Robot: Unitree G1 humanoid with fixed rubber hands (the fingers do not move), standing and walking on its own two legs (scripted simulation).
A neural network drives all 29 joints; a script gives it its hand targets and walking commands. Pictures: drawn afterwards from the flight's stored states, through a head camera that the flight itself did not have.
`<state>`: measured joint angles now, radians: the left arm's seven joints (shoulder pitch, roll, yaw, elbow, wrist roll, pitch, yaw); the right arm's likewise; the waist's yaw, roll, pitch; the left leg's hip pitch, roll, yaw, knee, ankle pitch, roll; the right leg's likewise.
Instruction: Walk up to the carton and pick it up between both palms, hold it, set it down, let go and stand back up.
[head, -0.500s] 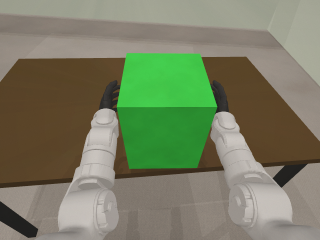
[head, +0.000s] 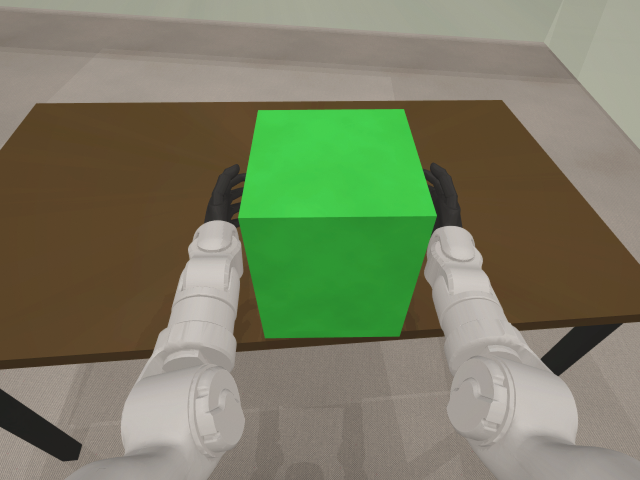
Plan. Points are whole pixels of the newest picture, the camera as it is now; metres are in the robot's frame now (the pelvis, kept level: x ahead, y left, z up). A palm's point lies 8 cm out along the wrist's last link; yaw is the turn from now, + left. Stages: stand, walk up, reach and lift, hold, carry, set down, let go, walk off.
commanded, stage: set down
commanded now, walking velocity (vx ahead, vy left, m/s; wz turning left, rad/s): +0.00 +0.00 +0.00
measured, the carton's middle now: (331, 228) +0.44 +0.01 +0.08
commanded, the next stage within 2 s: none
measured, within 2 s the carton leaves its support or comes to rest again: rests again in 1.12 s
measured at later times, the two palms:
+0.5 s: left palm (236, 227) +0.43 +0.15 +0.08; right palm (442, 229) +0.43 -0.14 +0.09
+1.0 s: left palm (239, 236) +0.43 +0.15 +0.06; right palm (438, 234) +0.44 -0.14 +0.07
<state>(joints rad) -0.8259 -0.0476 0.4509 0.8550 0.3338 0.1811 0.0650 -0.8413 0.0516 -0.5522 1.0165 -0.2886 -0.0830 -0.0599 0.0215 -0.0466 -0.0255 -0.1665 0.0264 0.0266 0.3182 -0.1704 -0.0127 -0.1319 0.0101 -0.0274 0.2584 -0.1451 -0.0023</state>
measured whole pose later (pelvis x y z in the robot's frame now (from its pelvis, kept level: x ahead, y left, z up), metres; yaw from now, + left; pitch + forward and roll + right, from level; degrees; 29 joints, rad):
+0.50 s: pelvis +0.01 +0.00 +0.00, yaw -1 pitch +7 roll +0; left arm -0.85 -0.06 0.51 0.94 0.35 0.08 0.07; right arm -0.84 0.07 -0.63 0.99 -0.40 -0.11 -0.04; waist 0.03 -0.02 -0.06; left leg -0.26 0.03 0.04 0.32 -0.18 -0.01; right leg -0.24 0.01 -0.02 0.28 -0.16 0.00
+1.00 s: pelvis +0.01 +0.00 +0.00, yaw -1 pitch +13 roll +0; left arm -0.86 -0.04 0.51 1.06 0.33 -0.05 0.09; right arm -0.86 0.05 -0.65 1.06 -0.44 -0.20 -0.04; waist 0.04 -0.03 -0.11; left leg -0.38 0.03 0.05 0.33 -0.17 -0.01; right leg -0.37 0.02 -0.01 0.30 -0.15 -0.01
